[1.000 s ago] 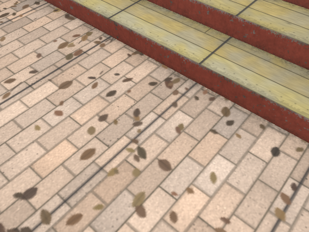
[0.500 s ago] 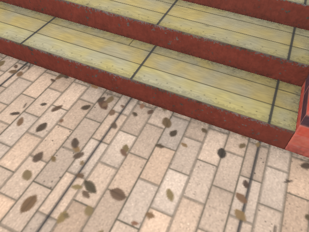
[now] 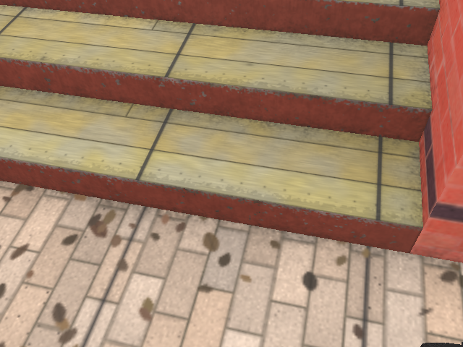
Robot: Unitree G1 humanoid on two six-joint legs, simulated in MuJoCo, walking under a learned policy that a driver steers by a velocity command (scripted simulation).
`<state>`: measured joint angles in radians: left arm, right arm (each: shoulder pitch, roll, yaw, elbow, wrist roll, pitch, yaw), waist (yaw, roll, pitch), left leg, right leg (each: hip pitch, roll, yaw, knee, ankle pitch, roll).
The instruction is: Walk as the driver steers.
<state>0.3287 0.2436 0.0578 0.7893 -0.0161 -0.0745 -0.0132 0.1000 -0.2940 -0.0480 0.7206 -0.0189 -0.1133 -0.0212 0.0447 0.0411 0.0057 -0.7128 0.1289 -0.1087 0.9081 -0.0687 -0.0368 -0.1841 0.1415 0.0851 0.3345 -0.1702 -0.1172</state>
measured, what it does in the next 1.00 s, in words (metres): walks ahead: left foot, then right foot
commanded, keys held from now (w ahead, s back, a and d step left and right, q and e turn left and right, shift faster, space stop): w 0.66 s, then w+q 0.34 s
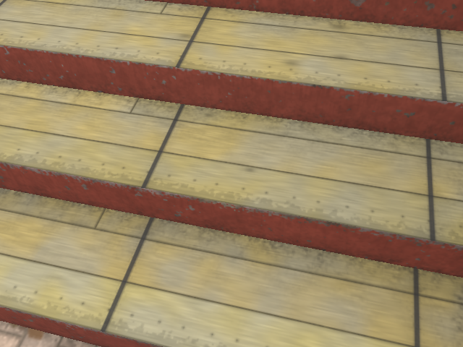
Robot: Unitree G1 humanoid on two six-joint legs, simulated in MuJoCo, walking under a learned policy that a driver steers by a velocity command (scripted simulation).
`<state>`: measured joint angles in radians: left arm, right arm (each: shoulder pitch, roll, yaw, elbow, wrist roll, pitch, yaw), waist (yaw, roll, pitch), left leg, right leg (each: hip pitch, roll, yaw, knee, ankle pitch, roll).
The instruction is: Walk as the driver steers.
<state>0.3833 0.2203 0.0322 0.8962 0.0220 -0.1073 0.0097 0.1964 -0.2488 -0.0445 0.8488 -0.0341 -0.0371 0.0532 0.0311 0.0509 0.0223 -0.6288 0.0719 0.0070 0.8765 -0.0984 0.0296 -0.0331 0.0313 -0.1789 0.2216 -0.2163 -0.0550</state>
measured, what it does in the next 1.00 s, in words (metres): climbs: left foot, then right foot 0.15 m higher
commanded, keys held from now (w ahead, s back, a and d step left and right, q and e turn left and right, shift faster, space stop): w+q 0.34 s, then w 0.10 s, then w+e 0.56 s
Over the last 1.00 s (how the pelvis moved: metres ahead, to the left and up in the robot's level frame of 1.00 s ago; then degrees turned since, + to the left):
0.51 0.00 0.00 1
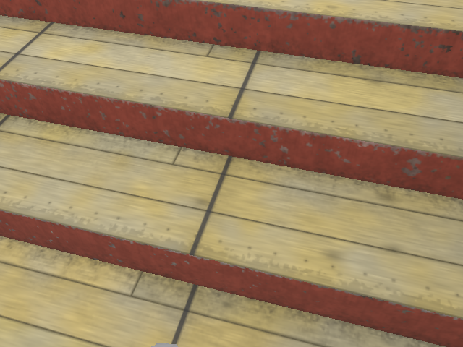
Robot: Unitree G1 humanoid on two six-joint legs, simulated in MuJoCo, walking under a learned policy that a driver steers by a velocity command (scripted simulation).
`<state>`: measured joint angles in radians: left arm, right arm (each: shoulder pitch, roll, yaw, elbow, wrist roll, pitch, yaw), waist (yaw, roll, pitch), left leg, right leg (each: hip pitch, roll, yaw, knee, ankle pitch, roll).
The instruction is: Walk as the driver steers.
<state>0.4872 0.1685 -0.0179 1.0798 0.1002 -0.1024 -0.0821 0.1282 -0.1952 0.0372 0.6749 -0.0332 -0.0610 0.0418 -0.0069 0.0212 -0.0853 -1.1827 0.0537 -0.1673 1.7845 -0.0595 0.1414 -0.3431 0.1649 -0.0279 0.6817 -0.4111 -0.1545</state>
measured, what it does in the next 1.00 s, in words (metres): climbs: left foot 0.15 m higher, then right foot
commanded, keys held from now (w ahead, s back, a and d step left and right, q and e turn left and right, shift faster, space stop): w+e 0.10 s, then e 0.02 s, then no key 0.88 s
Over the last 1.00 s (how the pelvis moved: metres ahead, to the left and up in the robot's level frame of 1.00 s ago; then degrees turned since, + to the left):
0.54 0.07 0.11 4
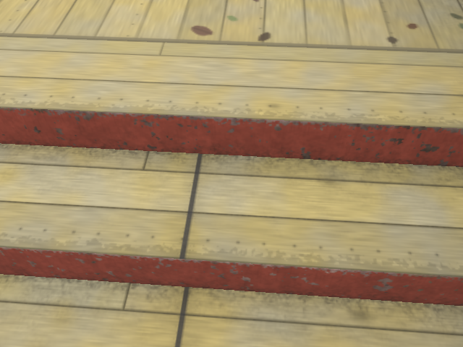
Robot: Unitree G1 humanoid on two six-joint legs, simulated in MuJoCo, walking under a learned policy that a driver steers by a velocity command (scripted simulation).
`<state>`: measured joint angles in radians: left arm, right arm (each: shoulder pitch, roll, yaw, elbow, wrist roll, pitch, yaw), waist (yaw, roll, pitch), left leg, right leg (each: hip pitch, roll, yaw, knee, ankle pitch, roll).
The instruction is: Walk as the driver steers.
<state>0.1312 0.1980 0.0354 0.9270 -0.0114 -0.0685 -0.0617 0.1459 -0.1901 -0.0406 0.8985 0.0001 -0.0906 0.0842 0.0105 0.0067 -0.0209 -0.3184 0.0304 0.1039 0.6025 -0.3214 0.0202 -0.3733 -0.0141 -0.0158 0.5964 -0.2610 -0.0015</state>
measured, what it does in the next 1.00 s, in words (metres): stands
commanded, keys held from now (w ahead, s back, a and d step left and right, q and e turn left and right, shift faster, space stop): no key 1.00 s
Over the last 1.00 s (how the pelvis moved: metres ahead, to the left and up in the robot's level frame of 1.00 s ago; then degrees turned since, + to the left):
0.36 0.00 0.16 -12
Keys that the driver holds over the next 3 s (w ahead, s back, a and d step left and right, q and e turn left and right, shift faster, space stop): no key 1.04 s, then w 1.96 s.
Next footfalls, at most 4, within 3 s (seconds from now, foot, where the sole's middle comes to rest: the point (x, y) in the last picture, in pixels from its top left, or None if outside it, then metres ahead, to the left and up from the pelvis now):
1.66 left None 0.39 0.11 -0.62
2.26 right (291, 221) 0.73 -0.11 -0.47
2.82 left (208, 90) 1.09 0.11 -0.32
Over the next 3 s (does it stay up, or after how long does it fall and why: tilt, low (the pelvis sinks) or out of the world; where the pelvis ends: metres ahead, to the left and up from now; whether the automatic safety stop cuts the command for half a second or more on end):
stays up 1.00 0.04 0.38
